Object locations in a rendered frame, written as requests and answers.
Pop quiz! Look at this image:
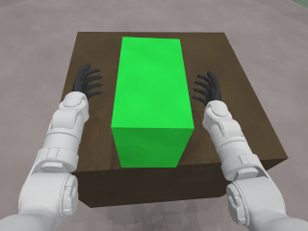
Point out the pedestal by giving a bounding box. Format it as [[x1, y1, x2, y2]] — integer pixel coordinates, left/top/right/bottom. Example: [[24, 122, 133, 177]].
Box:
[[60, 32, 288, 208]]

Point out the right robot upper arm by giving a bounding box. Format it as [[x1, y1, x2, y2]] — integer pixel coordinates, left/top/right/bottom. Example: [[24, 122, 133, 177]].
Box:
[[226, 176, 308, 231]]

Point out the left robot hand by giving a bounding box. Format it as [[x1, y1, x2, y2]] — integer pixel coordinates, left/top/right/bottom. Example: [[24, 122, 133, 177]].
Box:
[[71, 64, 103, 100]]

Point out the right robot forearm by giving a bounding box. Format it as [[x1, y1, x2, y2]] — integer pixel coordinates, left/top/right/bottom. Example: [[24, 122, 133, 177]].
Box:
[[202, 100, 286, 213]]

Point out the right robot hand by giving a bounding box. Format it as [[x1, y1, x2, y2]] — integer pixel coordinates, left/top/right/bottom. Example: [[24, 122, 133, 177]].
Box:
[[192, 70, 222, 107]]

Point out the left robot forearm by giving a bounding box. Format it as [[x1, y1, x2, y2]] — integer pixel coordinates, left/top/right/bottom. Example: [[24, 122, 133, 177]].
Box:
[[18, 91, 90, 212]]

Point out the left robot upper arm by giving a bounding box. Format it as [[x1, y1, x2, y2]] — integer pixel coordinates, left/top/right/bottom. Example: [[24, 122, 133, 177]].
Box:
[[0, 172, 79, 231]]

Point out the carton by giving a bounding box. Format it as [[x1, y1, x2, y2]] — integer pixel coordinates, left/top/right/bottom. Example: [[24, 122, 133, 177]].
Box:
[[111, 37, 194, 167]]

